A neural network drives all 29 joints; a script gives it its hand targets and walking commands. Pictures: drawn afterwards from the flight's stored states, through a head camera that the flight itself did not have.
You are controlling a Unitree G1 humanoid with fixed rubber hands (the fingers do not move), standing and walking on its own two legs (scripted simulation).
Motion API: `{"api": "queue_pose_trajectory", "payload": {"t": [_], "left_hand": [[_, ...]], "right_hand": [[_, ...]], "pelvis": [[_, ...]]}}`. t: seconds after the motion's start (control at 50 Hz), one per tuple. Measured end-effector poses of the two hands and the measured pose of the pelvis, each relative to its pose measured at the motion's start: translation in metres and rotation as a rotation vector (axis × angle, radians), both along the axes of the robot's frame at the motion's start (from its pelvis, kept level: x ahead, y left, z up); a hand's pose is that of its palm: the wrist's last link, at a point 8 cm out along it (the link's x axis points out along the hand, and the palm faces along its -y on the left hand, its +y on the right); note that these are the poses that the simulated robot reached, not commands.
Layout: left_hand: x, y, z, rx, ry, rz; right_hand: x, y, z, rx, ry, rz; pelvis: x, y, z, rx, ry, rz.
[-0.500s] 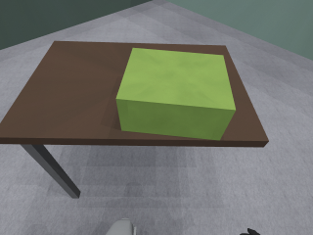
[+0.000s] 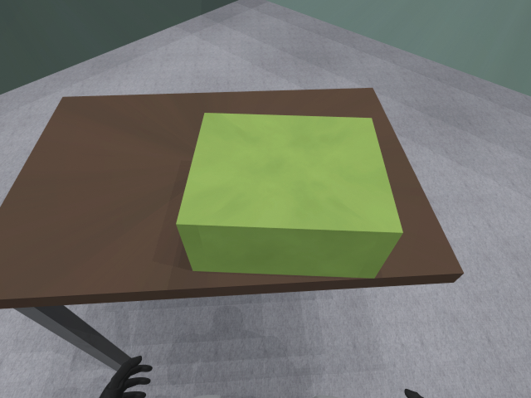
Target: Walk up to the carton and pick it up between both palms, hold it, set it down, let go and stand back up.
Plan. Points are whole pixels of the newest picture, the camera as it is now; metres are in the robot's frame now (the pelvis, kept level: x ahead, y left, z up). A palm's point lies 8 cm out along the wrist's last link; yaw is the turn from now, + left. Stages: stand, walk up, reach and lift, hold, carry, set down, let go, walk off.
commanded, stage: walk up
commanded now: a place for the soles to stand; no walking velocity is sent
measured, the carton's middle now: (285, 191) +0.45 -0.02 +0.02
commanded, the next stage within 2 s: none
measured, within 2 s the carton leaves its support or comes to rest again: neither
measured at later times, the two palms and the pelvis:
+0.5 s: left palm out of the picture +0.05 +0.25 -0.12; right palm out of the picture +0.09 -0.25 -0.11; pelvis -0.01 -0.01 +0.01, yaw +2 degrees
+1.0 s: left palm out of the picture +0.05 +0.27 -0.13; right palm out of the picture +0.04 -0.26 -0.11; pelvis -0.04 +0.00 -0.01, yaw +2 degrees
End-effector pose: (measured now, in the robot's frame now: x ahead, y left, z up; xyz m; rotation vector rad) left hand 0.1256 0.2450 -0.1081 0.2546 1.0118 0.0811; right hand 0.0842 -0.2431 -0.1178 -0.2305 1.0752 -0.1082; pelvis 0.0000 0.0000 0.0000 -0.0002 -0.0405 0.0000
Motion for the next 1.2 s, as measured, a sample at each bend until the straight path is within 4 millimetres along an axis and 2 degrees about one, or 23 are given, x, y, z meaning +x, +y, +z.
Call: {"api": "queue_pose_trajectory", "payload": {"t": [0.06, 0.12, 0.26, 0.42, 0.54, 0.76, 0.86, 0.98, 1.08, 1.14, 1.2], "left_hand": [[0.006, 0.002, 0.002, 0.003, -0.013, 0.006], [0.003, 0.004, 0.002, 0.005, -0.004, 0.017], [-0.026, 0.006, -0.002, 0.006, 0.06, 0.051], [-0.063, 0.008, -0.007, 0.005, 0.136, 0.092], [-0.079, 0.01, -0.009, 0.006, 0.167, 0.112], [-0.085, 0.022, -0.008, 0.044, 0.141, 0.118], [-0.089, 0.024, -0.009, 0.043, 0.138, 0.126], [-0.077, 0.03, -0.017, 0.034, 0.115, 0.094], [-0.078, 0.022, -0.016, 0.035, 0.092, 0.077], [-0.092, 0.011, -0.017, 0.033, 0.097, 0.079], [-0.113, -0.004, -0.014, 0.011, 0.129, 0.094]], "right_hand": [[0.015, -0.005, 0.007, -0.016, -0.027, 0.013], [0.027, -0.009, 0.013, -0.027, -0.052, 0.021], [0.036, -0.012, 0.017, -0.03, -0.067, 0.04], [0.019, -0.009, 0.011, -0.017, -0.016, 0.053], [0.001, -0.008, 0.007, -0.018, 0.029, 0.05], [-0.007, -0.025, 0.004, -0.058, 0.029, 0.038], [-0.01, -0.024, 0.005, -0.061, 0.011, 0.035], [-0.036, -0.016, 0.003, -0.067, 0.016, 0.005], [-0.052, -0.024, 0.001, -0.085, 0.05, -0.014], [-0.047, -0.032, -0.004, -0.075, 0.036, -0.003], [-0.042, -0.03, -0.004, -0.044, 0.021, -0.003]], "pelvis": [[0.002, -0.001, 0.002, 0.0, 0.0, 0.004], [0.003, -0.002, 0.003, 0.0, 0.0, 0.008], [0.0, -0.006, 0.005, -0.002, 0.002, 0.019], [-0.006, -0.008, 0.007, -0.006, 0.006, 0.031], [-0.009, -0.007, 0.007, -0.009, 0.007, 0.038], [-0.028, -0.008, 0.001, -0.009, 0.0, 0.041], [-0.034, -0.007, 0.0, -0.014, 0.004, 0.04], [-0.043, 0.001, -0.006, -0.015, -0.007, 0.037], [-0.051, -0.006, -0.006, 0.006, 0.006, 0.035], [-0.055, -0.011, -0.009, 0.007, 0.013, 0.026], [-0.057, -0.015, -0.005, -0.009, 0.006, 0.026]]}}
